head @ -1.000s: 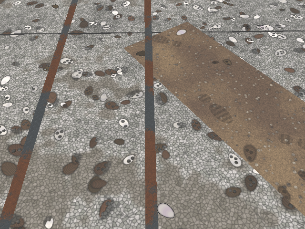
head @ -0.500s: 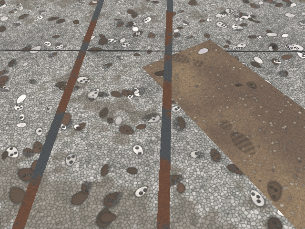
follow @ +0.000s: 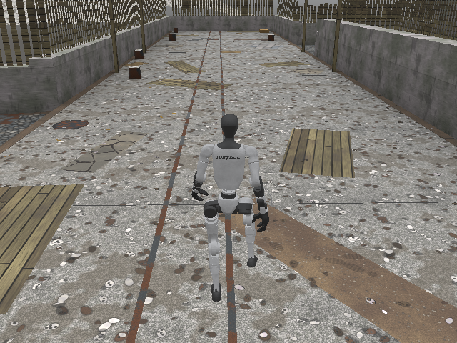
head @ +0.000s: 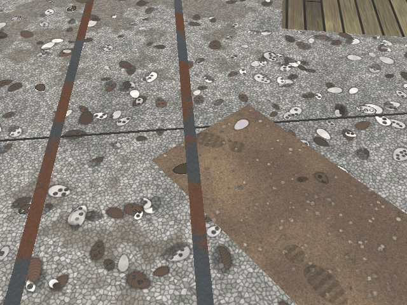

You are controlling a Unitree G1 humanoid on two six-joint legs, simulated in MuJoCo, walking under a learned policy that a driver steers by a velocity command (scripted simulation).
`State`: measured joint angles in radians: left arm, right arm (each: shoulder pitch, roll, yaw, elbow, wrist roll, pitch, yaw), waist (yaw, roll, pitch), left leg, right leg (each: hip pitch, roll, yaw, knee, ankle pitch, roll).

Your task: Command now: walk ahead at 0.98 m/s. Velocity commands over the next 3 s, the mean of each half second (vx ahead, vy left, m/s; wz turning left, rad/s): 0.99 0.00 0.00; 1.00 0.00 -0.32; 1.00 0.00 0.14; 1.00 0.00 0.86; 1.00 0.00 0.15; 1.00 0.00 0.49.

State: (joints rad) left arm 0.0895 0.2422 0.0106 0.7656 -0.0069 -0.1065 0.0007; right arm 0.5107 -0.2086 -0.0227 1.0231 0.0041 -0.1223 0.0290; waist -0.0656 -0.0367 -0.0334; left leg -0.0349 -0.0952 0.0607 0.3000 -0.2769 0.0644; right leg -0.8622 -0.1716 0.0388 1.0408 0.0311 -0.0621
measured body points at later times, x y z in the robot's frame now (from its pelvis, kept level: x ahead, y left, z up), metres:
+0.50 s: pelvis +0.46 -0.05 +0.00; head +0.46 -0.05 +0.45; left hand +0.40 +0.19 -0.14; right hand +0.66 -0.29 -0.08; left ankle +0.62 +0.13 -0.65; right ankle +0.40 -0.13 -0.74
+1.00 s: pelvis +0.92 +0.01 +0.00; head +0.91 +0.00 +0.45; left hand +1.12 +0.24 -0.10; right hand +0.85 -0.26 -0.14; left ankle +0.88 +0.10 -0.74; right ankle +1.02 -0.18 -0.64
